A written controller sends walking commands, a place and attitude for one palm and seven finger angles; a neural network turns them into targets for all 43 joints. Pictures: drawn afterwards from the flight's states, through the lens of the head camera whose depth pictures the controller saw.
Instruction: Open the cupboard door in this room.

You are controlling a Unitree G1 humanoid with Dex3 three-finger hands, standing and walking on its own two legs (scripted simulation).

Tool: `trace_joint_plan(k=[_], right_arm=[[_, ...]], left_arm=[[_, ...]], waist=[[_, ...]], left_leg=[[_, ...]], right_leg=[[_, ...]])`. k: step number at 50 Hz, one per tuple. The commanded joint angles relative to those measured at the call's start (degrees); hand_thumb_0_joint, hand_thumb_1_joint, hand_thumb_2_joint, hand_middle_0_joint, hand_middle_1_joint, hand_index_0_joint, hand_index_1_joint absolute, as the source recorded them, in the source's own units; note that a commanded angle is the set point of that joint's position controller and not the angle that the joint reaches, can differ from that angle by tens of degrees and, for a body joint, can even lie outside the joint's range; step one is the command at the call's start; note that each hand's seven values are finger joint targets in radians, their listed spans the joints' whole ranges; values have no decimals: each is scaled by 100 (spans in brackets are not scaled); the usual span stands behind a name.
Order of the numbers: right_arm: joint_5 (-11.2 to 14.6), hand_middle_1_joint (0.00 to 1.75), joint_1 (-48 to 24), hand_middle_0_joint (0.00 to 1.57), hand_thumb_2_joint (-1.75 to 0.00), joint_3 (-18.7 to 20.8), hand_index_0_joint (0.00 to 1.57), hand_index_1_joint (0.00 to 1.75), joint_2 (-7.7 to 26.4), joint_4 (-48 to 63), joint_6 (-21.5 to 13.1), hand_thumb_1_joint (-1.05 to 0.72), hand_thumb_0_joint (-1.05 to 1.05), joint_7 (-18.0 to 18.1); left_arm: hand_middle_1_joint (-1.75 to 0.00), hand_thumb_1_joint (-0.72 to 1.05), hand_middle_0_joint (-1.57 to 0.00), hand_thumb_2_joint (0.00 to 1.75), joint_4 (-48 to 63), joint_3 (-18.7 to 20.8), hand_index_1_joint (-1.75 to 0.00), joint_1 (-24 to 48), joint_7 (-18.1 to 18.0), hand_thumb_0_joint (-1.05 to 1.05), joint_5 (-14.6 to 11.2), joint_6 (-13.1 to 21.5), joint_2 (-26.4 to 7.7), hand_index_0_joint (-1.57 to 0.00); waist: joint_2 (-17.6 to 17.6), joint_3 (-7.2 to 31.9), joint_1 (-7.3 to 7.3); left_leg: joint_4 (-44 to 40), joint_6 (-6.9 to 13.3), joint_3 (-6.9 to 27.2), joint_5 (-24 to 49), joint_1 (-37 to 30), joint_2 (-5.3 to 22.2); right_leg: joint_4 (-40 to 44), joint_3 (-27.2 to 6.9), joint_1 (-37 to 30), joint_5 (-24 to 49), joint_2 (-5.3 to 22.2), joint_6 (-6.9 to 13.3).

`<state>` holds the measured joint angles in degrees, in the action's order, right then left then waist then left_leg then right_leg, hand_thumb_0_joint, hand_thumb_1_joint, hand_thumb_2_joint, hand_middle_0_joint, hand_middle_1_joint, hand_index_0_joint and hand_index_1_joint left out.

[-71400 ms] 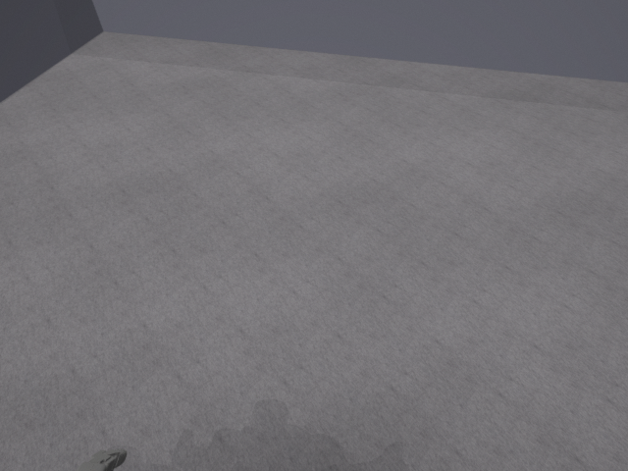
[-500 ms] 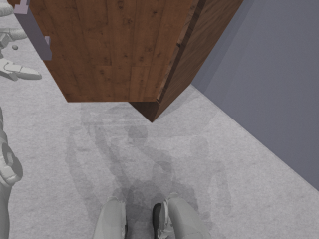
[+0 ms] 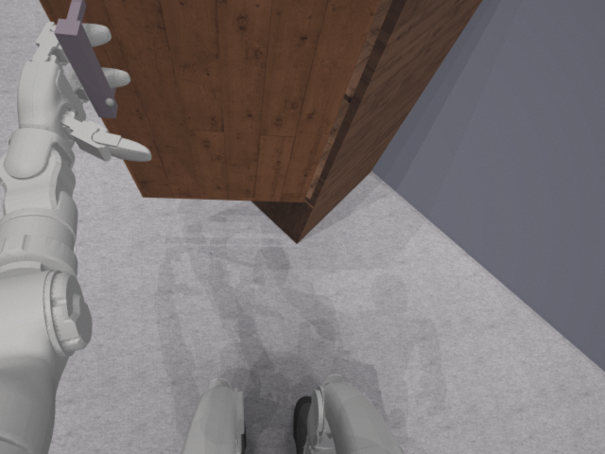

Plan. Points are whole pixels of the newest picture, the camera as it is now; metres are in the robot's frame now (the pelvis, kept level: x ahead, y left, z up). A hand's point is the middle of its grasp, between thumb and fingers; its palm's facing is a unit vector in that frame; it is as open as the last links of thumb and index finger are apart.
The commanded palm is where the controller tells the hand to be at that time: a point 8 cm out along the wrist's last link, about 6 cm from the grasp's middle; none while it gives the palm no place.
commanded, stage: slide the fingers in behind the handle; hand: left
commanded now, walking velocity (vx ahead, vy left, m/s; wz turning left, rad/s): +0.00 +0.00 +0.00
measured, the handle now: (93, 62) +0.58 +0.24 +0.05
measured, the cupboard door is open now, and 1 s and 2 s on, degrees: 45 45 75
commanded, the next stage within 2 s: close the thumb around the handle in 0.44 s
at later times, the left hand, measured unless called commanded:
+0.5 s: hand (110, 101) +0.53 +0.21 +0.05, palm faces +0.01 -1.00 -0.01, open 14.1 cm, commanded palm +0.51 +0.24 +0.05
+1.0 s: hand (110, 99) +0.53 +0.21 +0.05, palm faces +0.01 -1.00 -0.01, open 8.3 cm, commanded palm +0.52 +0.24 +0.05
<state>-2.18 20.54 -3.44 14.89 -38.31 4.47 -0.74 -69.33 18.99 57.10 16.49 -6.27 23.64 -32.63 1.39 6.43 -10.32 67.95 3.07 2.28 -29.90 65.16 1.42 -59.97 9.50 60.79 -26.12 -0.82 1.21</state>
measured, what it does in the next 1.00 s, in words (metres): stands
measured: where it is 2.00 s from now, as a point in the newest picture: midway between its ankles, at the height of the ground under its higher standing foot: outside the picture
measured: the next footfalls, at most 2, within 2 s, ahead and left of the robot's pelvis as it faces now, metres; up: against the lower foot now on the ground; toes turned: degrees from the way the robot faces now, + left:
none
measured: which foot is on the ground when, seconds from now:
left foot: down 0.00-1.00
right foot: down 0.00-1.00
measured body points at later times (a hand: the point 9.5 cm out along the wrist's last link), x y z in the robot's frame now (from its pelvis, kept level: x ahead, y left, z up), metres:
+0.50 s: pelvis +0.00 -0.01 +0.00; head +0.17 +0.02 +0.42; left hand +0.52 +0.26 +0.06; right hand -0.02 -0.27 -0.10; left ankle +0.01 +0.08 -0.65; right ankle +0.02 -0.12 -0.65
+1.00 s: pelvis +0.00 +0.00 +0.00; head +0.17 +0.03 +0.41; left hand +0.52 +0.27 +0.05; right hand -0.02 -0.26 -0.11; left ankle +0.01 +0.08 -0.65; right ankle +0.02 -0.12 -0.65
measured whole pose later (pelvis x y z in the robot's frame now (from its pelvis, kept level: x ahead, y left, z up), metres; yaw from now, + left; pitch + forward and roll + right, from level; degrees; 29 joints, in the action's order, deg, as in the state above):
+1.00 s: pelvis +0.00 +0.00 +0.00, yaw -2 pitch +27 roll -6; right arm -1.2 21.5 -4.2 15.4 -35.7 4.8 -0.3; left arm -69.7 24.8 55.5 17.3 -5.1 23.7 -36.2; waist 1.8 5.9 -11.5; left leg 69.0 3.3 -0.1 -30.6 65.7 2.7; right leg -62.0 6.9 62.9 -26.1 -1.9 1.1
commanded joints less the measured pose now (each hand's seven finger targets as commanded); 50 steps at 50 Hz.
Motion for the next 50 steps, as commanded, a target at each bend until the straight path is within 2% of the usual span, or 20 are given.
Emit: trace_joint_plan(k=[1, 2, 4, 5, 7, 13, 15, 16, 20, 22, 27, 28, 29, 33, 34, 36, 40, 42, 45, 50], right_arm=[[-11, 30, 1303, 20, -90, 372, 20, 30, 1143, 268, -18, -90, 0, 1], [-5, 30, 1267, 20, -90, 391, 20, 30, 1103, 290, -13, -90, 0, -29], [28, 30, 1250, 20, -90, 409, 20, 30, 1138, 349, 34, -90, 0, -42], [30, 30, 1268, 20, -90, 404, 20, 30, 1151, 345, 39, -90, 0, -24], [73, 30, 1226, 20, -90, 400, 20, 30, 1186, 387, 43, -90, 0, 11], [115, 30, 1228, 20, -90, 380, 20, 30, 1174, 413, 28, -90, 0, 82], [114, 30, 1247, 20, -90, 397, 20, 30, 1159, 418, 14, -90, 0, 82], [111, 30, 1272, 20, -90, 418, 20, 30, 1183, 400, 19, -90, 0, 84], [128, 30, 1262, 20, -90, 406, 20, 30, 1184, 381, 21, -90, 0, 100], [129, 30, 1263, 20, -90, 420, 20, 30, 1199, 399, 26, -90, 0, 102], [126, 30, 1281, 20, -90, 417, 20, 30, 1208, 366, 27, -90, 0, 118], [124, 30, 1271, 20, -90, 421, 20, 30, 1216, 397, 28, -90, 0, 119], [131, 30, 1239, 20, -90, 416, 20, 30, 1202, 407, 24, -90, 0, 114], [122, 30, 1261, 20, -90, 406, 20, 30, 1241, 380, 30, -90, 0, 129], [116, 30, 1234, 20, -90, 400, 20, 30, 1219, 387, 18, -90, 0, 126], [102, 30, 1274, 20, -90, 404, 20, 30, 1249, 365, 12, -90, 0, 133], [82, 30, 1292, 20, -90, 406, 20, 30, 1233, 365, -9, -90, 0, 126], [75, 30, 1304, 20, -90, 403, 20, 30, 1254, 349, -1, -90, 0, 119], [83, 30, 1308, 20, -90, 382, 20, 30, 1251, 364, -1, -90, 0, 120], [86, 30, 1312, 20, -90, 378, 20, 30, 1250, 372, -8, -90, 0, 127]], left_arm=[[-120, -50, -30, 30, 1354, 306, -120, 2461, -110, 0, 125, 445, -1176, -30], [-120, -50, -30, 30, 1357, 148, -120, 2281, -105, 0, 175, 481, -947, -30], [-120, -50, -30, 30, 1408, 209, -120, 2141, -86, 0, 174, 523, -1048, -30], [-120, -50, -30, 30, 1337, 333, -120, 2200, -51, 0, 106, 524, -1155, -30], [-120, -50, -30, 30, 1333, 600, -120, 2150, 45, 0, 19, 503, -1481, -30], [-120, -50, -30, 30, 1276, 735, -120, 1926, 203, 0, 7, 480, -1724, -30], [-120, -50, -30, 30, 1508, 723, -120, 1988, 251, 0, -69, 524, -1651, -30], [-120, -50, -30, 30, 1501, 819, -120, 1862, 252, 0, -78, 514, -1731, -30], [-120, -50, -30, 30, 1359, 773, -120, 1883, 252, 0, -101, 466, -1671, -30], [-120, -50, -30, 30, 1371, 787, -120, 1788, 242, 0, -70, 445, -1697, -30], [-120, -50, -30, 30, 1256, 746, -120, 1882, 239, 0, -63, 409, -1664, -30], [-121, -44, -30, 32, 1336, 808, -121, 1826, 236, 0, -47, 418, -1753, -30], [-121, -39, -31, 35, 1283, 677, -121, 1823, 245, 0, -56, 400, -1587, -31], [-124, -16, -32, 44, 1120, 675, -124, 1964, 189, 0, 1, 373, -1639, -32], [-124, -11, -33, 47, 1205, 478, -124, 2145, 193, 0, -1, 373, -1421, -33], [-125, 0, -34, 52, 1174, 634, -125, 2217, 155, 0, 11, 404, -1618, -34], [-128, 23, -35, 61, 1215, 512, -128, 2306, 131, 0, 25, 410, -1427, -35], [-129, 34, -36, 66, 1238, 670, -129, 2292, 112, 0, 44, 407, -1650, -36], [-131, 51, -37, 73, 1146, 675, -131, 2263, 123, 0, 30, 369, -1644, -37], [-134, 79, -39, 85, 1232, 740, -134, 2219, 132, 0, 13, 388, -1725, -39]], waist=[[1559, 3180, -227], [1495, 3092, -231], [1293, 3101, -225], [1161, 3016, -287], [936, 3057, -246], [976, 2985, -171], [1255, 3121, -133], [1158, 3278, -107], [1060, 2907, -164], [1133, 3038, -111], [1035, 2924, -190], [1112, 2995, -118], [1156, 2941, -174], [1061, 2800, -220], [1174, 2820, -285], [1232, 2918, -256], [1306, 2999, -289], [1306, 3125, -240], [1106, 2979, -290], [1228, 3040, -220]], left_leg=[[-699, -297, 590, 3452, -3389, 109], [-692, -291, 558, 3452, -3422, 126], [-710, -257, 516, 3350, -3290, 127], [-696, -224, 509, 3315, -3167, 133], [-685, -140, 361, 2887, -2739, 79], [-690, -109, 277, 2754, -2518, 76], [-674, -133, 287, 2998, -2772, 83], [-664, -142, 308, 3137, -2873, 99], [-683, -121, 295, 2941, -2690, 98], [-685, -145, 293, 3006, -2757, 94], [-665, -142, 312, 3009, -2739, 105], [-673, -151, 304, 3002, -2741, 103], [-683, -151, 296, 2964, -2766, 100], [-692, -172, 397, 2864, -2796, 129], [-672, -167, 383, 2830, -2803, 117], [-668, -204, 450, 2945, -2941, 139], [-633, -215, 502, 3032, -3069, 148], [-623, -233, 492, 3077, -3075, 150], [-635, -182, 461, 2923, -2859, 136], [-681, -209, 497, 2969, -2963, 145]], right_leg=[[358, -545, -461, 1638, -265, 90], [387, -547, -464, 1660, -275, 77], [398, -572, -654, 1725, -292, 66], [385, -579, -729, 1815, -306, 71], [422, -689, -1135, 1914, -303, 30], [399, -747, -1263, 1956, -280, 18], [360, -730, -1199, 2047, -277, 43], [362, -723, -1208, 2122, -282, 24], [394, -715, -1109, 1992, -288, 23], [388, -722, -1104, 1994, -271, 9], [385, -709, -1017, 1985, -270, 4], [366, -714, -1063, 1967, -268, 12], [393, -708, -974, 1915, -263, 8], [363, -653, -717, 1678, -269, 15], [360, -664, -653, 1659, -259, 8], [323, -638, -568, 1623, -264, 22], [283, -609, -409, 1579, -264, 36], [287, -616, -503, 1630, -259, 25], [313, -631, -621, 1646, -280, 23], [306, -604, -599, 1594, -280, 41]])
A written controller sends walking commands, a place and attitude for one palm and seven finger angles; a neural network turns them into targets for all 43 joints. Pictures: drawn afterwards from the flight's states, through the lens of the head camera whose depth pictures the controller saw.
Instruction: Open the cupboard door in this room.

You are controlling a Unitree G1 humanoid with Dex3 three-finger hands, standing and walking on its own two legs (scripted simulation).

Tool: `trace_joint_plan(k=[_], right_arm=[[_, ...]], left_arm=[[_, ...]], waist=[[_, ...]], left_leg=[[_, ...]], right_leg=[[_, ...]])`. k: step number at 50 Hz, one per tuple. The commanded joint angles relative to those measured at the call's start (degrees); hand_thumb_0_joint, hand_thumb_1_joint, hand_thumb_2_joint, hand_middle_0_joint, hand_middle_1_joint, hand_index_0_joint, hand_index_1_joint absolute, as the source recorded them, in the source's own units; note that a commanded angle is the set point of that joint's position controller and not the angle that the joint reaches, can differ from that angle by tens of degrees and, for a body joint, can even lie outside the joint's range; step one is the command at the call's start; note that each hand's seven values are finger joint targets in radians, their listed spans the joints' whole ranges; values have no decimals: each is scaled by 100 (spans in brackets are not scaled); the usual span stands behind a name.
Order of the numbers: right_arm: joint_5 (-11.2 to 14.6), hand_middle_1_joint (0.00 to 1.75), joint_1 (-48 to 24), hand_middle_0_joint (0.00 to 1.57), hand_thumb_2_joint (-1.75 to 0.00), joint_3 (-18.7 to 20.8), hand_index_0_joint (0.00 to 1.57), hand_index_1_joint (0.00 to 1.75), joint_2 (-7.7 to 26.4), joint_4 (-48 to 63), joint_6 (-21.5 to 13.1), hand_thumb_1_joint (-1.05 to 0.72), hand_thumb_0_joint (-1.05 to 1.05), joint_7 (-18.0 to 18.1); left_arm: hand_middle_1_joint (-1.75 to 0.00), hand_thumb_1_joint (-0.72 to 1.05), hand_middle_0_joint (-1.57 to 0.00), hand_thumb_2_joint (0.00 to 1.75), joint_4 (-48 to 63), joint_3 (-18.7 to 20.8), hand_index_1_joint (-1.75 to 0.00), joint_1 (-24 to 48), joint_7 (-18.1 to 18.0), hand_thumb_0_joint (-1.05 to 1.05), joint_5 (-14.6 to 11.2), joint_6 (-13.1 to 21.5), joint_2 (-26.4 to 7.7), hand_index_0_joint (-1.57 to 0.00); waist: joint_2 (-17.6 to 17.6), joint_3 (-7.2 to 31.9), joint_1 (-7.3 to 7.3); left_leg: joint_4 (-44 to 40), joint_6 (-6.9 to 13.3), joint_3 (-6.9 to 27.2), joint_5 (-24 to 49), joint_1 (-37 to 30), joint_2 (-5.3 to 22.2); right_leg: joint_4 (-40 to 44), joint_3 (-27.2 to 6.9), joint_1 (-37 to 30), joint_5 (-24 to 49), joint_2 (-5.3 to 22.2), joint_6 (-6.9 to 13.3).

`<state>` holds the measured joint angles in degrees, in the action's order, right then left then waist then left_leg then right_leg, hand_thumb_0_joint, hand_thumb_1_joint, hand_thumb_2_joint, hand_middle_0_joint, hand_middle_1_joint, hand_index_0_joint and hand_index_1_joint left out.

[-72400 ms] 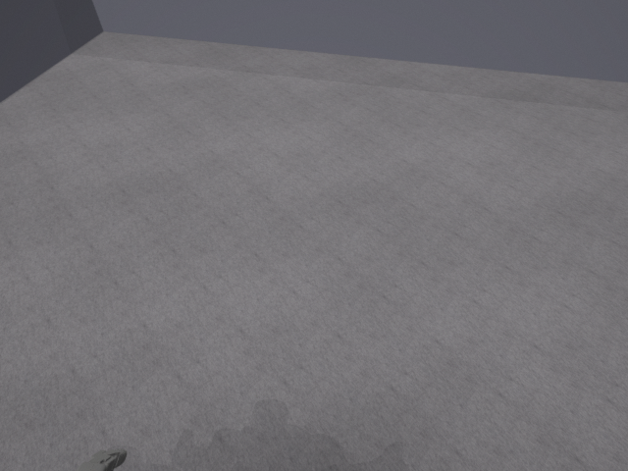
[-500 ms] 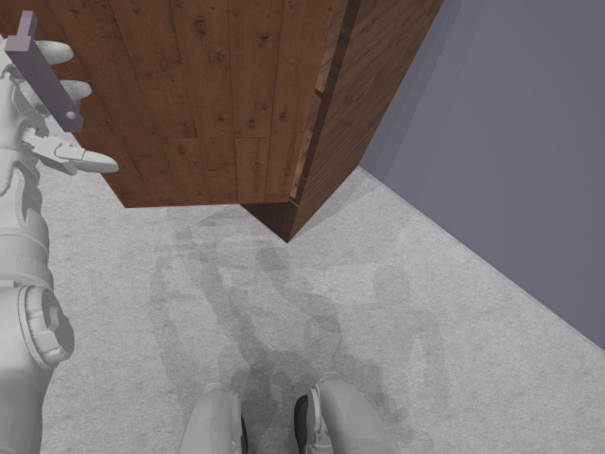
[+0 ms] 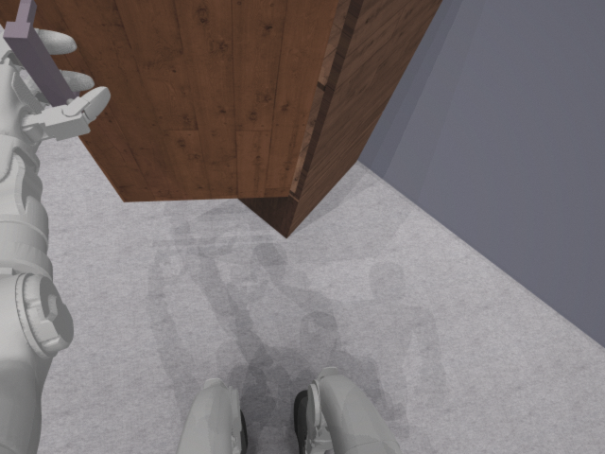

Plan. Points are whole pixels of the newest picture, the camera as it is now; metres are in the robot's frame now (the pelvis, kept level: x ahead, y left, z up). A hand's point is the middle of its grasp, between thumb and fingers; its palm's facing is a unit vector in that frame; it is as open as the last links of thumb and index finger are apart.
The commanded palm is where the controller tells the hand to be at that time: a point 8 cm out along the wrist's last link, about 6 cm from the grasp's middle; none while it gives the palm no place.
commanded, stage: close the thumb around the handle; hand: left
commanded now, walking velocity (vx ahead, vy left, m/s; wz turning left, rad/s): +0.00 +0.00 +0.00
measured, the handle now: (51, 65) +0.58 +0.26 +0.06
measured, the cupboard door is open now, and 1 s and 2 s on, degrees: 45 75 91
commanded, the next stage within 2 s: pull the door open along its arc in 0.24 s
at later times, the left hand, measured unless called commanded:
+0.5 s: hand (71, 106) +0.52 +0.23 +0.05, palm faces +0.04 -1.00 -0.01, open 5.5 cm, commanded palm +0.49 +0.27 +0.06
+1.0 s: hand (131, 230) +0.37 +0.16 +0.06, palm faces +0.26 -0.96 +0.04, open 6.0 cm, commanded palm +0.30 +0.23 +0.06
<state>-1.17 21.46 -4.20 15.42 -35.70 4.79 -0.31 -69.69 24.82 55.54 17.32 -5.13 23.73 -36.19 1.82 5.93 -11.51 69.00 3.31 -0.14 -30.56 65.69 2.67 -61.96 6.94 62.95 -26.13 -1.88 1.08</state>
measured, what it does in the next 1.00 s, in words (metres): stands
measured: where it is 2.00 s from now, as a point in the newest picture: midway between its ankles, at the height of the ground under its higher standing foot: outside the picture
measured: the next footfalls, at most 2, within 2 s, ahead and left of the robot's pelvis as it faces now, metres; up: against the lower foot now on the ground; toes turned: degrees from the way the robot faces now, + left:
none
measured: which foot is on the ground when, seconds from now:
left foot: down 0.00-1.00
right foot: down 0.00-1.00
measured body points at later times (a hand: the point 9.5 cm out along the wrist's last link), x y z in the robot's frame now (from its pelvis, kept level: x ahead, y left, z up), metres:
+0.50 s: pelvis +0.00 +0.00 +0.00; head +0.17 +0.04 +0.42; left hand +0.51 +0.29 +0.06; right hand +0.00 -0.26 -0.09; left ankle +0.01 +0.08 -0.64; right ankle +0.02 -0.12 -0.64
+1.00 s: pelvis +0.02 +0.00 +0.02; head +0.11 +0.01 +0.46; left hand +0.35 +0.21 +0.06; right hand +0.16 -0.24 -0.08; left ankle +0.01 +0.08 -0.64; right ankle +0.02 -0.12 -0.64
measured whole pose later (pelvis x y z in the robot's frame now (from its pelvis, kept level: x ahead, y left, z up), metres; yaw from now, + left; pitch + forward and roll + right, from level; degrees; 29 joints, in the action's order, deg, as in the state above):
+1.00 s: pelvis +0.02 +0.00 +0.02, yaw +0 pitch +20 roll -2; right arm -1.2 13.3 -0.4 12.7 -29.2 3.3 -3.4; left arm -20.8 9.0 6.1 -7.9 -7.0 25.0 -5.2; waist 1.0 9.3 -2.9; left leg 61.3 2.9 -4.0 -30.5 50.6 1.5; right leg -58.6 2.8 50.9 -27.3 -1.2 1.0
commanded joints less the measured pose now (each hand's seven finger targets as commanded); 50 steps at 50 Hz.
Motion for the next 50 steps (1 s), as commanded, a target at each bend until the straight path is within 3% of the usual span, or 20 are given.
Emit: trace_joint_plan(k=[1, 3, 6, 8, 11, 15, 16, 17, 18, 22, 29, 34, 35, 37, 38, 41, 43, 45, 47, 50], right_arm=[[-6, 30, 1214, 20, -90, 459, 20, 30, 1186, 116, -39, -90, 0, 71], [-10, 30, 1203, 20, -90, 465, 20, 30, 1170, 103, -40, -90, 0, 56], [-14, 30, 1206, 20, -90, 453, 20, 30, 1198, 79, -48, -90, 0, 75], [-5, 30, 1217, 20, -90, 450, 20, 30, 1211, 121, -41, -90, 0, 80], [-23, 30, 1241, 20, -90, 465, 20, 30, 1192, 104, -32, -90, 0, 73], [-22, 30, 1232, 20, -90, 473, 20, 30, 1184, 110, -34, -90, 0, 68], [-23, 30, 1245, 20, -90, 483, 20, 30, 1202, 92, -21, -90, 0, 74], [-18, 30, 1241, 20, -90, 484, 20, 30, 1187, 110, -14, -90, 0, 60], [-24, 30, 1251, 20, -90, 491, 20, 30, 1242, 84, -12, -90, 0, 80], [3, 30, 1174, 20, -90, 485, 20, 30, 1182, 235, 17, -90, 0, 50], [129, 30, 933, 20, -90, 568, 20, 30, 1094, 536, 52, -90, 0, -9], [219, 30, 658, 20, -90, 651, 20, 30, 1012, 786, 26, -90, 0, -76], [238, 30, 598, 20, -90, 660, 20, 30, 973, 837, -7, -90, 0, -87], [257, 30, 443, 20, -90, 695, 20, 30, 924, 935, -72, -90, 0, -131], [244, 30, 342, 20, -90, 720, 20, 30, 839, 1001, -135, -90, 0, -145], [211, 30, 73, 20, -90, 727, 20, 30, 706, 1060, -301, -90, 0, -220], [145, 30, -89, 20, -90, 725, 20, 30, 617, 1103, -339, -90, 0, -270], [63, 30, -265, 20, -90, 711, 20, 30, 549, 1135, -334, -90, 0, -286], [-8, 30, -434, 20, -90, 688, 20, 30, 453, 1175, -310, -90, 0, -300], [-109, 30, -654, 20, -90, 677, 20, 30, 382, 1197, -263, -90, 0, -248]], left_arm=[[-134, 84, -40, 88, 1289, 85, -134, 2337, 51, 0, -85, 379, -1298, -40], [-135, 90, -40, 90, 1293, -36, -135, 2325, 51, 0, -102, 362, -1111, -40], [-135, 90, -40, 90, 1227, 96, -135, 2460, 38, 0, -90, 371, -1334, -40], [-135, 90, -40, 90, 1147, 228, -135, 2151, 44, 0, -67, 354, -1491, -40], [-135, 90, -40, 90, 1349, 171, -135, 2323, 50, 0, -88, 404, -1388, -40], [-135, 90, -40, 90, 1325, 17, -135, 2318, 47, 0, -137, 397, -1131, -40], [-135, 90, -40, 90, 1417, 139, -135, 2319, 32, 0, -113, 427, -1318, -40], [-135, 90, -40, 90, 1303, 66, -135, 2164, 31, 0, -106, 402, -1190, -40], [-135, 90, -40, 90, 1227, 387, -135, 2123, 6, 0, -76, 381, -1627, -40], [-135, 90, -40, 90, 1478, 266, -135, 1532, 96, 0, -145, 408, -1373, -40], [-135, 90, -40, 90, 2288, 219, -135, 56, 186, 0, -450, 330, -945, -40], [-135, 90, -40, 90, 3032, 39, -135, -1561, 122, 0, -691, 252, -341, -40], [-135, 90, -40, 90, 3311, -189, -135, -1687, 112, 0, -755, 285, -26, -40], [-135, 90, -40, 90, 3800, -260, -135, -2436, 31, 0, -880, 300, 254, -40], [-135, 90, -40, 90, 4196, 89, -135, -2789, -354, 0, -1095, 322, 366, -40], [-135, 90, -40, 90, 4884, 25, -135, -3806, -1288, 0, -1073, 385, 965, -40], [-135, 90, -40, 90, 5368, -45, -135, -4373, -1887, 0, -866, 438, 1218, -40], [-135, 90, -40, 90, 5719, -69, -135, -4575, -2548, 0, -655, 487, 1386, -40], [-135, 90, -40, 90, 5923, -440, -135, -4882, -3050, 0, -369, 507, 1851, -40], [-135, 90, -40, 90, 6203, -701, -135, -4847, -3646, 0, -35, 538, 2073, -40]], waist=[[1264, 3163, -86], [1202, 3055, -128], [1191, 2972, -149], [1133, 2991, -51], [1353, 3132, -65], [1204, 2980, -146], [1271, 3125, -63], [1296, 3103, -56], [1101, 3043, -43], [1244, 3171, 153], [808, 3195, 443], [526, 2919, 693], [569, 2879, 672], [537, 2863, 824], [435, 2824, 1062], [344, 2523, 1224], [378, 2438, 1327], [81, 2312, 1390], [96, 2212, 1409], [-301, 2165, 1387]], left_leg=[[-784, -248, 730, 3096, -3099, 25], [-797, -247, 731, 3031, -3108, 33], [-788, -225, 698, 2847, -2912, 14], [-822, -235, 689, 2932, -2876, 7], [-781, -278, 740, 3273, -3153, 44], [-792, -250, 738, 3154, -3109, 36], [-800, -291, 771, 3301, -3229, 56], [-812, -304, 760, 3332, -3243, 41], [-791, -278, 739, 3266, -3089, 57], [-857, -302, 682, 3547, -3234, 39], [-1074, -222, 451, 3548, -3055, -27], [-1274, -239, 324, 3699, -3058, -42], [-1294, -242, 326, 3836, -3158, -47], [-1373, -272, 280, 3933, -3220, -59], [-1432, -307, 237, 3953, -3102, -64], [-1519, -402, 168, 3935, -2860, -78], [-1541, -437, 111, 3882, -2776, -96], [-1529, -428, 122, 3562, -2593, -121], [-1524, -428, 102, 3320, -2519, -155], [-1473, -364, 96, 2723, -2343, -225]], right_leg=[[518, -359, -786, 1605, -173, 40], [558, -343, -732, 1557, -179, 32], [550, -367, -784, 1522, -171, 32], [546, -364, -926, 1590, -174, 48], [503, -334, -761, 1667, -169, 44], [540, -337, -702, 1601, -181, 40], [514, -326, -737, 1641, -173, 44], [534, -319, -724, 1626, -177, 42], [532, -332, -830, 1678, -183, 39], [533, -334, -1032, 1818, -173, 41], [682, -368, -1832, 2245, -186, 13], [783, -340, -2131, 2386, -166, 10], [784, -333, -2126, 2441, -167, 17], [813, -329, -2289, 2537, -144, 9], [822, -300, -2426, 2565, -136, -2], [716, -280, -2535, 2609, -106, 6], [631, -310, -2675, 2657, -71, 31], [562, -327, -2803, 2587, -63, 68], [512, -358, -2822, 2524, -10, 76], [543, -442, -2979, 2432, 15, 89]])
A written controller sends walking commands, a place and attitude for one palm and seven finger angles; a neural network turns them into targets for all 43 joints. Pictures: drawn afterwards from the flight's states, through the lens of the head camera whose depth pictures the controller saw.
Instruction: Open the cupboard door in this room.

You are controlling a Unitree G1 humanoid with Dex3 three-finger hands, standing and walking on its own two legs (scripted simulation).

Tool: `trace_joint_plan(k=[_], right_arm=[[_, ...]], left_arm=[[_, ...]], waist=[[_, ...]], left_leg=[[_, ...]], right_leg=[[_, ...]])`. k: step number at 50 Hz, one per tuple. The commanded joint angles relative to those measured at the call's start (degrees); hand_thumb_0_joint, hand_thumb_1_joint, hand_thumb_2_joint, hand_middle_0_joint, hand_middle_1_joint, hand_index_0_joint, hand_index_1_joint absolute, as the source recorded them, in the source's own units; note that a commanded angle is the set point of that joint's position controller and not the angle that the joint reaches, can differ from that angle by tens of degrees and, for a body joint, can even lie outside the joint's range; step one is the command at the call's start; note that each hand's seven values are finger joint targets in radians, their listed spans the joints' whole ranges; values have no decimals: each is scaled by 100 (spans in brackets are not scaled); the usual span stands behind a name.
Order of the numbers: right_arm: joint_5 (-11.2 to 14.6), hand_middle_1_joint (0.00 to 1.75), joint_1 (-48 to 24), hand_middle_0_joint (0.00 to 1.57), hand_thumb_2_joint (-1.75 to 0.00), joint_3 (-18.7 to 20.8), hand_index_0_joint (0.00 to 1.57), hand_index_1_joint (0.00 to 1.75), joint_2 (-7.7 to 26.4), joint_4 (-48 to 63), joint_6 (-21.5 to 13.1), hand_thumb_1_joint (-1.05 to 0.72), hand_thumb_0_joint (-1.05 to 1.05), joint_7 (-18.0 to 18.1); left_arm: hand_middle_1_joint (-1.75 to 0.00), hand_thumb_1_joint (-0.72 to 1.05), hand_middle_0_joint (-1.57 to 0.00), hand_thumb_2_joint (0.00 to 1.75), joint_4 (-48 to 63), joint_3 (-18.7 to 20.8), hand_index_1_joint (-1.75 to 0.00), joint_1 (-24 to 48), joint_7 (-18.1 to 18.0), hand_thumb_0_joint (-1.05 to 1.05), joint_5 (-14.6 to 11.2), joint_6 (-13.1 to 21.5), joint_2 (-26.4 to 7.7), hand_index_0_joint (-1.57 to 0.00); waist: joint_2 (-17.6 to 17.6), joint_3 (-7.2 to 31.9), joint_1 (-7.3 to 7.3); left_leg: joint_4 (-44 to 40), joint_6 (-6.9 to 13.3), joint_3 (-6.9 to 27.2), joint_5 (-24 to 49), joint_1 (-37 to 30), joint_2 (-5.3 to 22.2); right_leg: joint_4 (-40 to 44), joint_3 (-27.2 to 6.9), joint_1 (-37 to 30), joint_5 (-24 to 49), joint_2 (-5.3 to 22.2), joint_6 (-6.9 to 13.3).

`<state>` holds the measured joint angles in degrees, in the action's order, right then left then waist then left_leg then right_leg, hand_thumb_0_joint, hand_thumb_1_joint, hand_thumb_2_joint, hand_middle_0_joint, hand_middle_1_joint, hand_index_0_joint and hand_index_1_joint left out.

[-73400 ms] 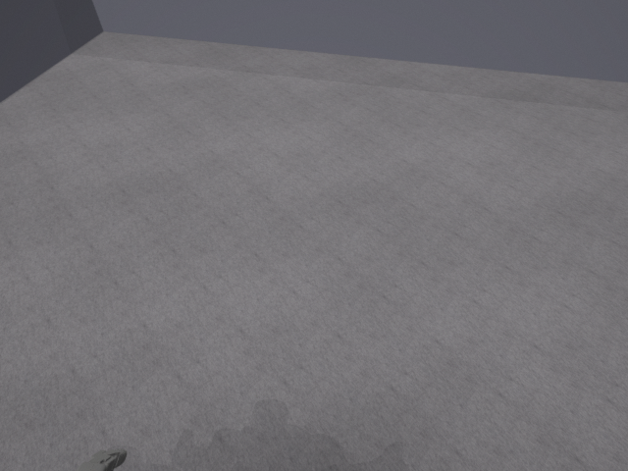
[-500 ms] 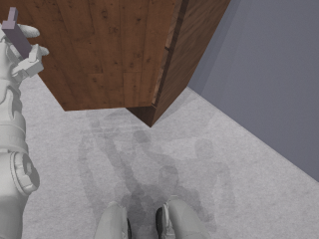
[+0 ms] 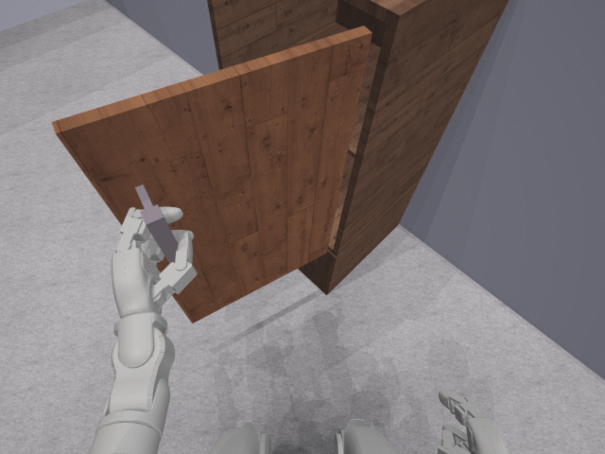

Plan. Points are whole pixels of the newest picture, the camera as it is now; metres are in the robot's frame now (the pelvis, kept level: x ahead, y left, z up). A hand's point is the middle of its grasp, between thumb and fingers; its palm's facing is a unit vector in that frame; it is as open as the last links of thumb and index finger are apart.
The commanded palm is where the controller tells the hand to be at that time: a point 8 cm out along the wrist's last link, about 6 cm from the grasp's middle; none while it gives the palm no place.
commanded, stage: pull the door open along its arc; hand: left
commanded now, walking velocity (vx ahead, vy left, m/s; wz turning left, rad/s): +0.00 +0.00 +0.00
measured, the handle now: (162, 230) +0.39 +0.20 +0.03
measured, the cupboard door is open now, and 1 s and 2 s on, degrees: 75 91 94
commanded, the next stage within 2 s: open thumb and fingers to let go in 0.32 s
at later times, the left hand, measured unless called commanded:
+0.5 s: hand (247, 309) +0.29 +0.08 +0.03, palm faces +0.47 -0.88 -0.01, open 6.0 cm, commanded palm +0.24 +0.13 +0.03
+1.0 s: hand (237, 303) +0.30 +0.09 +0.03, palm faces +0.44 -0.90 +0.01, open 13.3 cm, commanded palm +0.25 +0.14 +0.03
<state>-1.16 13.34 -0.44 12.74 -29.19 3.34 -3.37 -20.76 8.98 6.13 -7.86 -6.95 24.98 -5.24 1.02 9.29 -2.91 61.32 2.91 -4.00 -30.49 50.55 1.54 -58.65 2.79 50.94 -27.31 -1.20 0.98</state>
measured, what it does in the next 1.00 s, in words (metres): shifts its weight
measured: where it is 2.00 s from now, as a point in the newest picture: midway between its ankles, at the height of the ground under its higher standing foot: outside the picture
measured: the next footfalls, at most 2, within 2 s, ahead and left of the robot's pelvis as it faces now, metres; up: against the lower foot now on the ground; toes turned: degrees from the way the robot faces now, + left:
none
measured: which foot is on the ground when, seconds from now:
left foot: down 0.00-1.00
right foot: down 0.00-1.00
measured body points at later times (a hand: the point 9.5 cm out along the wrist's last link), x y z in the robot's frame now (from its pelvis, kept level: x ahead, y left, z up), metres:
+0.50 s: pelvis -0.01 -0.06 +0.00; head +0.06 -0.06 +0.44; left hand +0.26 +0.12 +0.03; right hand +0.15 -0.28 -0.12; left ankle -0.01 +0.08 -0.66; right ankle +0.00 -0.11 -0.66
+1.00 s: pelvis -0.03 -0.05 +0.00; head +0.04 -0.05 +0.44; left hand +0.27 +0.14 +0.03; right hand +0.15 -0.26 -0.12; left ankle -0.01 +0.08 -0.66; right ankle +0.00 -0.11 -0.66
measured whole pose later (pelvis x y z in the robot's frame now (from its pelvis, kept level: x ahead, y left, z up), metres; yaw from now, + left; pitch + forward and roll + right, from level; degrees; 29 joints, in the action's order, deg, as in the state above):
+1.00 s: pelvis -0.03 -0.05 +0.00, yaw +4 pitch +15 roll +1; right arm -3.8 10.3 0.1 11.3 -35.6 -0.7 -0.3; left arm -24.8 -2.0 5.1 -26.9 0.9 27.9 1.7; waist 1.0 8.4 -1.0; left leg 61.6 -0.7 0.1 -27.5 49.4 0.4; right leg -61.5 6.9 49.4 -27.7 0.0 4.8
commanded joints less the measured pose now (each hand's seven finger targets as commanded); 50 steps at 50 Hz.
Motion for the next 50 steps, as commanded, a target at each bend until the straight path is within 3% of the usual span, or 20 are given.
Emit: trace_joint_plan(k=[1, 4, 5, 6, 9, 12, 16, 18, 20, 21, 22, 25, 27, 30, 33, 35, 41, 45, 48, 50], right_arm=[[-131, 30, 76, 20, -90, 299, 20, 30, 593, 544, -116, -90, 0, 80], [-180, 30, -106, 20, -90, 253, 20, 30, 502, 498, -111, -90, 0, 135], [-197, 30, -108, 20, -90, 254, 20, 30, 489, 469, -116, -90, 0, 170], [-206, 30, -178, 20, -90, 262, 20, 30, 473, 454, -131, -90, 0, 196], [-235, 30, -213, 20, -90, 252, 20, 30, 406, 398, -194, -90, 0, 239], [-231, 30, -269, 20, -90, 246, 20, 30, 373, 373, -287, -90, 0, 247], [-248, 30, -325, 20, -90, 274, 20, 30, 356, 345, -478, -90, 0, 220], [-262, 30, -309, 20, -90, 288, 20, 30, 347, 333, -569, -90, 0, 179], [-271, 30, -285, 20, -90, 297, 20, 30, 369, 300, -633, -90, 0, 164], [-296, 30, -298, 20, -90, 311, 20, 30, 409, 195, -632, -90, 0, 193], [-315, 30, -293, 20, -90, 326, 20, 30, 392, 156, -633, -90, 0, 226], [-292, 30, -349, 20, -90, 324, 20, 30, 363, 120, -644, -90, 0, 279], [-266, 30, -416, 20, -90, 333, 20, 30, 351, 88, -650, -90, 0, 318], [-214, 30, -445, 20, -90, 319, 20, 30, 381, 69, -654, -90, 0, 356], [-210, 30, -464, 20, -90, 310, 20, 30, 405, 45, -666, -90, 0, 364], [-228, 30, -439, 20, -90, 312, 20, 30, 430, 38, -681, -90, 0, 375], [-245, 30, -434, 20, -90, 305, 20, 30, 411, 58, -670, -90, 0, 340], [-254, 30, -474, 20, -90, 299, 20, 30, 434, 92, -650, -90, 0, 351], [-251, 30, -468, 20, -90, 303, 20, 30, 422, 104, -637, -90, 0, 350], [-266, 30, -437, 20, -90, 293, 20, 30, 439, 147, -626, -90, 0, 319]], left_arm=[[-135, 90, -40, 90, 1429, 704, -135, 70, -1296, 0, 264, 423, -828, -40], [-135, 90, -40, 90, 1427, 318, -135, 39, -1749, 0, 468, 337, -393, -40], [-135, 90, -40, 90, 1394, 224, -135, 89, -1835, 0, 576, 332, -400, -40], [-135, 90, -40, 90, 1455, 133, -135, 124, -1882, 0, 658, 349, -361, -40], [-135, 90, -40, 90, 1503, -220, -135, -32, -1893, 0, 814, 358, -119, -40], [-135, 90, -40, 90, 1565, -474, -135, -199, -1829, 0, 783, 366, 75, -40], [-135, 90, -40, 90, 1767, -1074, -135, -150, -1809, 0, 761, 433, 575, -40], [-135, 90, -40, 90, 1857, -1409, -135, -287, -1889, 0, 860, 451, 806, -40], [-135, 90, -40, 90, 1757, -1623, -135, -190, -2005, 0, 1005, 420, 897, -40], [-135, 90, -40, 90, 1780, -1416, -135, 482, -2102, 0, 1103, 475, 572, -40], [-134, 83, -40, 87, 1683, -1254, -134, 565, -2175, 0, 1190, 507, 423, -40], [-132, 62, -38, 78, 1401, -1153, -132, 560, -2210, 0, 1216, 547, 360, -38], [-130, 48, -37, 72, 1379, -1016, -130, 559, -2125, 0, 1071, 576, 312, -37], [-128, 27, -35, 63, 1277, -997, -128, 567, -1928, 0, 835, 559, 363, -35], [-126, 6, -34, 54, 1171, -1046, -126, 840, -1845, 0, 749, 576, 409, -34], [-124, -8, -33, 48, 1084, -877, -124, 885, -1860, 0, 719, 604, 266, -33], [-120, -50, -30, 30, 942, -935, -120, 1041, -1892, 0, 798, 659, 343, -30], [-110, -50, -28, 30, 793, -896, -110, 1159, -1944, 0, 829, 646, 322, -28], [-95, -50, -26, 30, 829, -836, -95, 1143, -1975, 0, 821, 664, 304, -26], [-85, -50, -24, 30, 787, -1014, -85, 1068, -1993, 0, 872, 608, 485, -24]], waist=[[-102, 1908, 545], [-167, 1702, 504], [-467, 1662, 411], [-333, 1722, 435], [-208, 1684, 396], [-287, 1618, 356], [-408, 1602, 194], [-307, 1641, 156], [-520, 1456, 36], [-459, 1452, -29], [-462, 1508, 39], [-657, 1465, 41], [-622, 1623, 116], [-686, 1578, 99], [-548, 1438, 62], [-750, 1493, 75], [-517, 1526, 105], [-609, 1418, 94], [-524, 1590, 178], [-400, 1565, 170]], left_leg=[[-692, -318, 442, 2630, -858, -134], [-695, -303, 428, 2243, -779, -193], [-681, -277, 472, 2078, -722, -187], [-679, -272, 430, 1985, -732, -209], [-674, -256, 389, 1949, -771, -232], [-677, -242, 390, 1822, -707, -247], [-582, -243, 412, 1683, -663, -253], [-566, -246, 424, 1707, -731, -257], [-507, -242, 468, 1569, -614, -250], [-437, -236, 485, 1458, -506, -248], [-395, -235, 483, 1373, -405, -265], [-336, -238, 468, 1154, -159, -292], [-340, -246, 444, 1070, -105, -310], [-374, -255, 454, 1015, -84, -305], [-408, -240, 449, 969, -166, -307], [-395, -229, 471, 970, -127, -304], [-439, -215, 458, 1071, -263, -306], [-467, -196, 457, 951, -278, -296], [-516, -200, 453, 1062, -379, -300], [-573, -189, 463, 1195, -520, -287]], right_leg=[[216, -62, -1818, 2581, -16, 92], [350, -108, -1808, 2370, 27, 75], [415, -134, -1816, 2258, 15, 59], [455, -203, -1875, 2242, 49, 47], [558, -268, -1989, 2376, 94, 45], [691, -368, -2135, 2417, 151, 16], [792, -500, -2133, 2518, 256, -65], [775, -487, -2069, 2603, 290, -66], [850, -572, -1933, 2479, 334, -96], [852, -667, -1832, 2269, 386, -105], [874, -786, -1883, 2109, 421, -115], [1087, -1076, -2048, 1828, 547, -168], [1175, -1212, -2250, 1747, 609, -194], [1295, -1282, -2321, 1622, 631, -214], [1298, -1170, -2110, 1389, 593, -189], [1308, -1191, -2164, 1382, 593, -205], [1123, -951, -1967, 1404, 510, -130], [1152, -860, -1786, 976, 436, -90], [1045, -753, -1836, 1092, 386, -53], [923, -540, -1704, 1281, 301, -2]])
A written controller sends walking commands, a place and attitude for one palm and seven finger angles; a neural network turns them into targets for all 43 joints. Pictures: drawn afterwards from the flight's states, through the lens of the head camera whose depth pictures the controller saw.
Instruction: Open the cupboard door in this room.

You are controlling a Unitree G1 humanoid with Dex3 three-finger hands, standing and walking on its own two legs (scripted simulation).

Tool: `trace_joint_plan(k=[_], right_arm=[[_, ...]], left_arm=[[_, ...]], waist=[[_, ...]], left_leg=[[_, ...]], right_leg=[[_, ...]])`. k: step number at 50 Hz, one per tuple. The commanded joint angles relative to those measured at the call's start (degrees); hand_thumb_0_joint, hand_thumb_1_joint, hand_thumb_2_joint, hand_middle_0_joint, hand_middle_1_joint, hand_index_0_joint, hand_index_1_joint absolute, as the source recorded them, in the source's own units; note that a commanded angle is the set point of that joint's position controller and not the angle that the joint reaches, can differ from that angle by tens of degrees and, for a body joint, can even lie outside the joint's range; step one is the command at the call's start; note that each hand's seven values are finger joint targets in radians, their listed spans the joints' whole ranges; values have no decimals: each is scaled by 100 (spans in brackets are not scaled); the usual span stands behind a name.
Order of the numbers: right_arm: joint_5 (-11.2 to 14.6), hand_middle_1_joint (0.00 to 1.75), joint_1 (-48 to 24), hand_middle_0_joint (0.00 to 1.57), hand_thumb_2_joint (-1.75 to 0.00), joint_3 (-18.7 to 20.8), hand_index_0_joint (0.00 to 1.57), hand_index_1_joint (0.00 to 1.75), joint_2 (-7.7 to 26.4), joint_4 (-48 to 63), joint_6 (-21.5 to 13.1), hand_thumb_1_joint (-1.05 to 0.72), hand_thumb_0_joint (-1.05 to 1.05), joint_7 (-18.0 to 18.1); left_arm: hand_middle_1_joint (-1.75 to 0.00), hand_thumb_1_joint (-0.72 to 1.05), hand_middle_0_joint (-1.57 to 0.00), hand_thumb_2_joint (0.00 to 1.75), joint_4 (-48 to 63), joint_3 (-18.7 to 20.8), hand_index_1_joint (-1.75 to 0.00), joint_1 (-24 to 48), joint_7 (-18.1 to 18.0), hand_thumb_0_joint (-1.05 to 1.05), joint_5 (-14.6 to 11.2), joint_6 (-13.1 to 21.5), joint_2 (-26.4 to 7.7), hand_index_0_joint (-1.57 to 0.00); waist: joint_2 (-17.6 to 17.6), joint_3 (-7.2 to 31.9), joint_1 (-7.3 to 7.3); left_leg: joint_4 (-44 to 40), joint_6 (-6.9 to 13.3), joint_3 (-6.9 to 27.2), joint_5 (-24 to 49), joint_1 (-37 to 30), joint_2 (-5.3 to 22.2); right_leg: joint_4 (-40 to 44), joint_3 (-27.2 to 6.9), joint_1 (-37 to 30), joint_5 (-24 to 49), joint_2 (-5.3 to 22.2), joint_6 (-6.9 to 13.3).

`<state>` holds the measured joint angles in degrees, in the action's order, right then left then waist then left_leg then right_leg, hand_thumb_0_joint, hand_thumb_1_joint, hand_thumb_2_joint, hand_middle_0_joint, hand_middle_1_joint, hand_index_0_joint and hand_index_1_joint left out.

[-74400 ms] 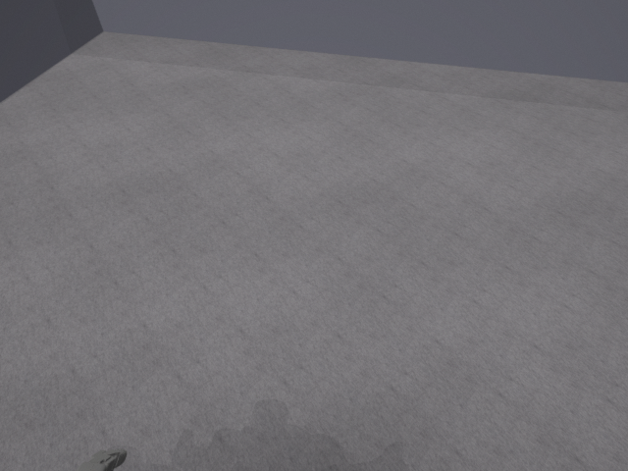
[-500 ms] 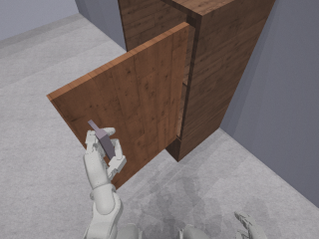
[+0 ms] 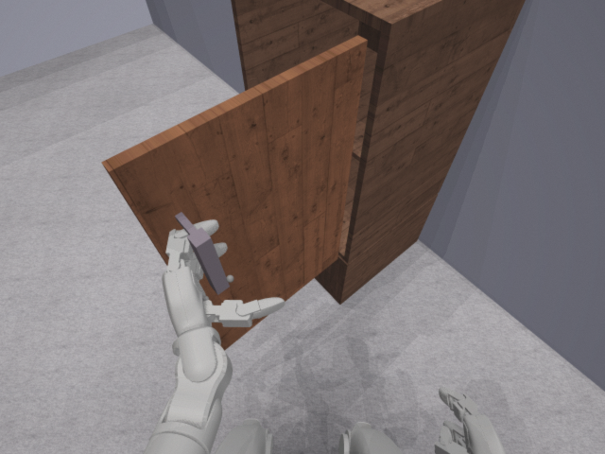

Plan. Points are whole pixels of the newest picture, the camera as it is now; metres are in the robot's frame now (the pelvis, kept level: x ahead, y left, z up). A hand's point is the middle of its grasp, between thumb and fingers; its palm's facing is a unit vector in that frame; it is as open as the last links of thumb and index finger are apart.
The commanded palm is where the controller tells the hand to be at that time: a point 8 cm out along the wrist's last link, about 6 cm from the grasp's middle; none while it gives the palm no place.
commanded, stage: open thumb and fingers to let go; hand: left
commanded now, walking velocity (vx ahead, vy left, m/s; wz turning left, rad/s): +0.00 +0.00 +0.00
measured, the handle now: (202, 254) +0.37 +0.15 +0.04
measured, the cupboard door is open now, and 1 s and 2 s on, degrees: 91 94 93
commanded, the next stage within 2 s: slide the hand sideways off the handle in 0.24 s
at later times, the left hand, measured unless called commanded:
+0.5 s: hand (222, 301) +0.30 +0.12 +0.03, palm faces -0.06 -0.99 -0.09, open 15.8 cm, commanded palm +0.28 +0.16 +0.04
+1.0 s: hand (200, 329) +0.27 +0.14 +0.03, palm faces -0.08 -1.00 -0.02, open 16.3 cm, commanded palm +0.24 +0.21 +0.04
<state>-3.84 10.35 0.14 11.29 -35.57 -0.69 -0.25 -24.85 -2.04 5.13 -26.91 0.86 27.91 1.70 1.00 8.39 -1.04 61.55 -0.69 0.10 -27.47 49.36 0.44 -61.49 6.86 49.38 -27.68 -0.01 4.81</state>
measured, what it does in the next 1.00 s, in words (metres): stands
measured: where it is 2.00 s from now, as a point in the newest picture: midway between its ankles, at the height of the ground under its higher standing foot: outside the picture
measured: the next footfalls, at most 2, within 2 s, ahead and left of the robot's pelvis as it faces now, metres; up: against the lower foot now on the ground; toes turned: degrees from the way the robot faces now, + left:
none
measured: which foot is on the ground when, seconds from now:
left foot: down 0.00-1.00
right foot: down 0.00-1.00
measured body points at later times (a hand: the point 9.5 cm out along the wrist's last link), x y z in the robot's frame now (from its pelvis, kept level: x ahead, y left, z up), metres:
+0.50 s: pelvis +0.00 +0.03 +0.00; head +0.06 +0.03 +0.44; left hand +0.30 +0.17 +0.04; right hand +0.15 -0.20 -0.11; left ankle +0.02 +0.13 -0.66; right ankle +0.03 -0.07 -0.66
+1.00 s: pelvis +0.00 +0.04 -0.01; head +0.07 +0.04 +0.43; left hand +0.26 +0.19 +0.04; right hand +0.18 -0.19 -0.10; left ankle +0.02 +0.13 -0.66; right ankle +0.03 -0.07 -0.66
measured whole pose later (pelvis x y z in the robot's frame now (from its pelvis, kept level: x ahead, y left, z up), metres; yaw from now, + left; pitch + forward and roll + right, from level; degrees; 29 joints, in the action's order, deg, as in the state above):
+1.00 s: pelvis +0.00 +0.04 -0.01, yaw -1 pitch +15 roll -2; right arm 0.0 12.4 -2.0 12.2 -27.2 -1.9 0.0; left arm -5.3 -5.5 -11.1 1.1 -5.3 23.3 -7.5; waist 1.7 7.9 -0.2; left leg 66.5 2.3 -1.0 -30.2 51.3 0.0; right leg -64.1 5.7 50.5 -28.7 0.5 2.0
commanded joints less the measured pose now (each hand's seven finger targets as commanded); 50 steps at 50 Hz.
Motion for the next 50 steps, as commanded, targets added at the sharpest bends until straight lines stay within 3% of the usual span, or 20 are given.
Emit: trace_joint_plan(k=[1, 11, 17, 18, 19, 20, 21, 22, 24, 25, 26, 27, 30, 35, 36, 40, 42, 45, 46, 50], right_arm=[[4, 30, -158, 20, -90, 238, 20, 30, 581, 771, -222, -90, 0, 1], [-18, 30, -164, 20, -90, 229, 20, 30, 582, 847, -178, -90, 0, -64], [-5, 30, -187, 20, -90, 227, 20, 30, 585, 829, -167, -90, 0, -81], [15, 30, 134, 20, -90, 223, 20, 30, 798, 734, -157, -90, 0, -84], [68, 30, 185, 20, -90, 265, 20, 30, 788, 829, -147, -90, 0, -43], [101, 30, 192, 20, -90, 268, 20, 30, 819, 882, -138, -90, 0, -12], [169, 30, 168, 20, -90, 264, 20, 30, 807, 972, -161, -90, 0, -1], [259, 30, 147, 20, -90, 247, 20, 30, 823, 1057, -200, -90, 0, 14], [417, 30, 46, 20, -90, 191, 20, 30, 812, 1223, -277, -90, 0, 58], [463, 30, -14, 20, -90, 150, 20, 30, 803, 1289, -314, -90, 0, 68], [477, 30, -13, 20, -90, 160, 20, 30, 837, 1266, -341, -90, 0, 85], [464, 30, -16, 20, -90, 163, 20, 30, 856, 1301, -355, -90, 0, 87], [406, 30, -32, 20, -90, 177, 20, 30, 846, 1447, -389, -90, 0, 0], [339, 30, 57, 20, -90, 216, 20, 30, 848, 1599, -308, -90, 0, -108], [343, 30, -19, 20, -90, 200, 20, 30, 831, 1646, -301, -90, 0, -108], [368, 30, -18, 20, -90, 183, 20, 30, 840, 1696, -287, -90, 0, -15], [381, 30, -52, 20, -90, 159, 20, 30, 799, 1700, -327, -90, 0, 12], [393, 30, 23, 20, -90, 156, 20, 30, 829, 1669, -373, -90, 0, 66], [397, 30, -18, 20, -90, 151, 20, 30, 816, 1682, -405, -90, 0, 71], [409, 30, 25, 20, -90, 150, 20, 30, 825, 1698, -443, -90, 0, 107]], left_arm=[[-80, -50, -23, 30, 1183, 42, -80, 1214, -109, 0, 86, 302, -142, -23], [-30, -50, -15, 30, 1277, -138, -30, 1307, -415, 0, 224, 195, 110, -15], [-30, -50, -15, 30, 1244, -222, -30, 1229, -501, 0, 216, 110, 233, -15], [-30, -50, -15, 30, 1305, -1402, -30, 1110, 680, 0, 980, 254, -314, -15], [-30, -50, -15, 30, 1572, -832, -30, 1433, 1273, 0, 776, 437, -778, -15], [-30, -50, -15, 30, 1734, -926, -30, 1371, 1757, 0, 677, 506, -827, -15], [-30, -50, -15, 30, 1912, -998, -30, 1288, 2208, 0, 482, 539, -796, -15], [-30, -50, -15, 30, 1882, -1167, -30, 1114, 2668, 0, 189, 474, -658, -15], [-30, -50, -15, 30, 1994, -1041, -30, 884, 3098, 0, -570, 272, -407, -15], [-30, -50, -15, 30, 1969, -1034, -30, 822, 3148, 0, -829, 133, -245, -15], [-30, -50, -15, 30, 1953, -773, -30, 795, 3081, 0, -975, 64, -376, -15], [-30, -50, -15, 30, 1938, -527, -30, 571, 2964, 0, -1017, 20, -522, -15], [-30, -50, -15, 30, 2329, -390, -30, 54, 2601, 0, -747, 61, -682, -15], [-30, -50, -15, 30, 2568, -476, -30, -509, 2387, 0, -288, 82, -820, -15], [-30, -50, -15, 30, 2685, -574, -30, -403, 2412, 0, -287, 66, -754, -15], [-30, -50, -15, 30, 3015, -209, -30, -437, 2442, 0, -402, 16, -1058, -15], [-30, -50, -15, 30, 3209, -331, -30, -451, 2514, 0, -515, -4, -924, -15], [-30, -50, -15, 30, 3265, -133, -30, -755, 2646, 0, -609, -19, -1111, -15], [-30, -50, -15, 30, 3257, -231, -30, -869, 2718, 0, -642, -36, -1010, -15], [-30, -50, -15, 30, 3369, 108, -30, -1337, 2890, 0, -807, -113, -1262, -15]], waist=[[-445, 1657, -42], [-244, 1597, -8], [-249, 1567, -14], [-418, 1477, -505], [-288, 1744, -339], [-90, 1932, -318], [116, 1972, -255], [138, 1864, -304], [18, 1545, -236], [33, 1379, -223], [-210, 1300, -206], [-314, 1247, -84], [-21, 1473, 102], [-252, 1292, 47], [-112, 1268, 20], [-114, 1378, 81], [76, 1374, 21], [-120, 1419, 25], [-74, 1397, 7], [-73, 1450, 89]], left_leg=[[-605, 175, 57, 906, -443, -169], [-740, 140, 120, 937, -661, -144], [-782, 106, 171, 1006, -744, -118], [-625, 178, 176, 1009, -863, -80], [-582, 205, 199, 1098, -827, -97], [-573, 206, 211, 1232, -986, -92], [-619, 182, 240, 1257, -1153, -100], [-652, 186, 267, 1234, -1269, -100], [-819, 169, 332, 969, -1256, -77], [-890, 166, 359, 858, -1193, -81], [-903, 157, 400, 677, -1083, -69], [-934, 150, 385, 579, -962, -85], [-899, 115, 385, 845, -1003, -95], [-759, 117, 380, 895, -815, -48], [-745, 126, 348, 701, -755, -69], [-743, 136, 369, 552, -738, -89], [-719, 130, 365, 573, -809, -93], [-681, 136, 385, 725, -746, -86], [-654, 141, 361, 739, -736, -92], [-602, 143, 310, 923, -624, -122]], right_leg=[[1154, -859, -1471, 1351, 155, -388], [996, -558, -1178, 1205, 25, -310], [945, -464, -1091, 1196, -8, -277], [875, -615, -921, 1537, 21, -282], [824, -631, -1048, 1711, 55, -240], [755, -661, -1093, 1833, 47, -221], [757, -637, -1027, 1758, 39, -210], [818, -626, -976, 1678, 20, -211], [950, -506, -917, 1245, -29, -230], [968, -448, -855, 1052, -46, -226], [964, -409, -782, 857, -48, -254], [962, -402, -837, 740, -45, -255], [709, -359, -793, 849, -32, -214], [591, -391, -635, 877, -44, -213], [608, -414, -598, 749, -24, -227], [620, -448, -694, 625, -61, -214], [631, -434, -649, 676, -57, -232], [620, -430, -753, 796, -87, -232], [616, -432, -741, 839, -75, -248], [601, -453, -934, 1056, -90, -243]])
